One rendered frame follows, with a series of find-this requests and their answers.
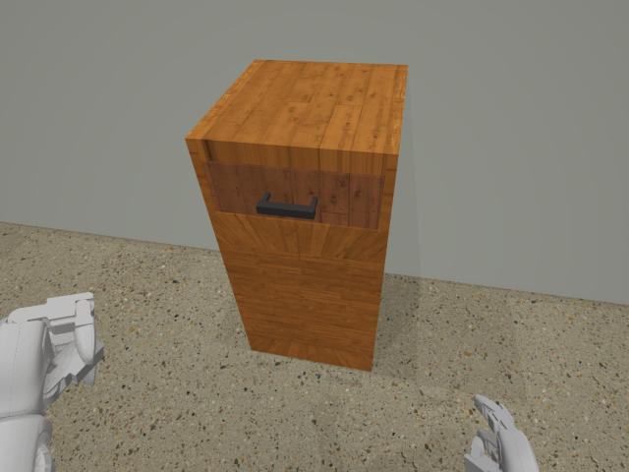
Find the left robot hand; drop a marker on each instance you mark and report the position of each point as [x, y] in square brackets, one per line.
[27, 350]

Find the left robot forearm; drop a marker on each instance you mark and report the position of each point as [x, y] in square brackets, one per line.
[23, 441]

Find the drawer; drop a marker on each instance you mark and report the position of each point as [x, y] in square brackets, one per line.
[347, 199]

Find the cabinet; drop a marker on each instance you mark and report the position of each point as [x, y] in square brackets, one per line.
[306, 290]

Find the handle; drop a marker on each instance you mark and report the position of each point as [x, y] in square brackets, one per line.
[289, 210]

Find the right robot hand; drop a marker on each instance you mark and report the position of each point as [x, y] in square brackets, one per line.
[510, 450]

